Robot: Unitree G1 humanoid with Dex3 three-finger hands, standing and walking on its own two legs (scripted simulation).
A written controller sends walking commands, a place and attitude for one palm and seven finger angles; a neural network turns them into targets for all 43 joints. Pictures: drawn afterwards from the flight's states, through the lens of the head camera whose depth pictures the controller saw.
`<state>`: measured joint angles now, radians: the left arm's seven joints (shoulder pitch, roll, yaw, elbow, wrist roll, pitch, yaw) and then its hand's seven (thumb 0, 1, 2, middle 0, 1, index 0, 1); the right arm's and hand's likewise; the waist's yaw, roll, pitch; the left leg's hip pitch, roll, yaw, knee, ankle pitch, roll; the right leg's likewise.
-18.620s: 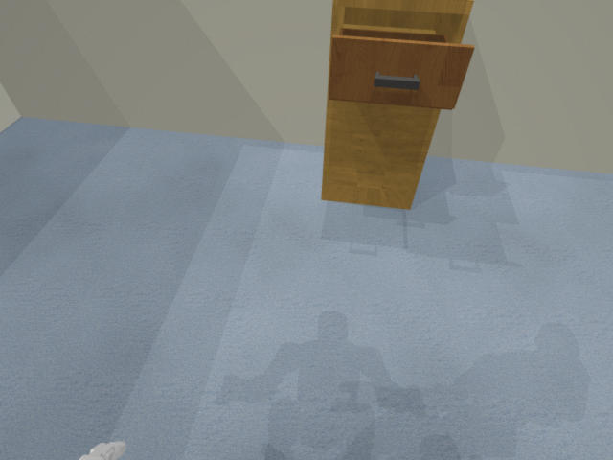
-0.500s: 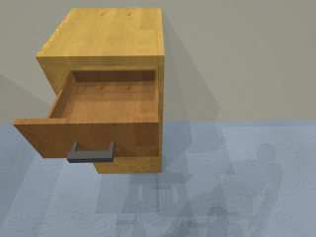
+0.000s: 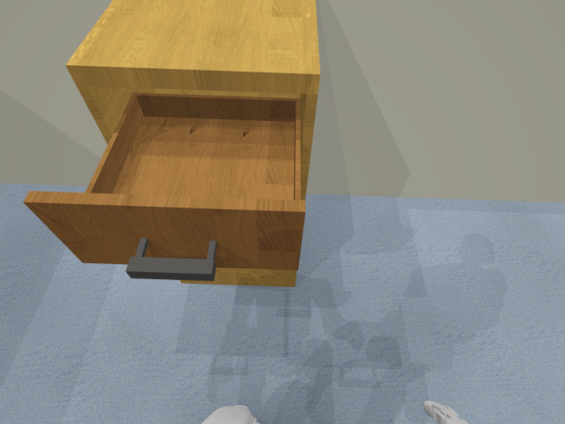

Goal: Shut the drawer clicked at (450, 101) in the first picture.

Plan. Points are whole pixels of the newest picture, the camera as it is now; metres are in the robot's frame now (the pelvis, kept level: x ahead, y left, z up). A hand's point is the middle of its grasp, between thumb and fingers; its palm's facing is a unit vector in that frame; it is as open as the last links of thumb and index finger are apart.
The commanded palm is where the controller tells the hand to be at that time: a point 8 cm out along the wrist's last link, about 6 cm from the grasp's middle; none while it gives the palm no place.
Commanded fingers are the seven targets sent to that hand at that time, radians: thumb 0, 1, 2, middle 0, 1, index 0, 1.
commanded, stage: come to a stop and stand still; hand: left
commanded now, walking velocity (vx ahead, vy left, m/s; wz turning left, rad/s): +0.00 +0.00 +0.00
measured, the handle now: (175, 256) +0.33 +0.20 +0.00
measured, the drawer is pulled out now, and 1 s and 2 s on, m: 0.26 0.26 0.26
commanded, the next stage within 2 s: look again from close up in 0.58 s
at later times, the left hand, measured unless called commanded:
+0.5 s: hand out of the picture -0.03 +0.27 -0.17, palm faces +0.05 -0.97 -0.23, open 7.4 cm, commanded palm none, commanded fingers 0.00 0.90 0.90 -0.20 -0.30 -0.20 -0.30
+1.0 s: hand out of the picture -0.01 +0.21 -0.17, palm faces +0.04 -0.99 -0.14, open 7.4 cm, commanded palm none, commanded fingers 0.00 0.90 0.90 -0.20 -0.30 -0.20 -0.30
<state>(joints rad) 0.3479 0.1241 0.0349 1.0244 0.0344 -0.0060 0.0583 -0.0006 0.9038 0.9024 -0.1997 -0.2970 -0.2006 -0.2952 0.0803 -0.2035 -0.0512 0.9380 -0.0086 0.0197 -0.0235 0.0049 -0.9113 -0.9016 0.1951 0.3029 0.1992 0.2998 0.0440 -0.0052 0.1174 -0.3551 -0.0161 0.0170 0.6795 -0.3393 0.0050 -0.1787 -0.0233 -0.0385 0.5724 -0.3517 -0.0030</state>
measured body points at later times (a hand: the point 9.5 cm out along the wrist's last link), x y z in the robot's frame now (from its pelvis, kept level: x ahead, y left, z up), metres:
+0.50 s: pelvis -0.02 +0.08 +0.00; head -0.02 +0.08 +0.45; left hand -0.03 +0.32 -0.15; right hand +0.02 -0.17 -0.15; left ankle +0.03 +0.10 -0.73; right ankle -0.01 -0.08 -0.73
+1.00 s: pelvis +0.01 +0.06 +0.01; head +0.01 +0.07 +0.46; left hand -0.01 +0.26 -0.16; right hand +0.02 -0.17 -0.14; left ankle +0.03 +0.10 -0.73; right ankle -0.02 -0.06 -0.73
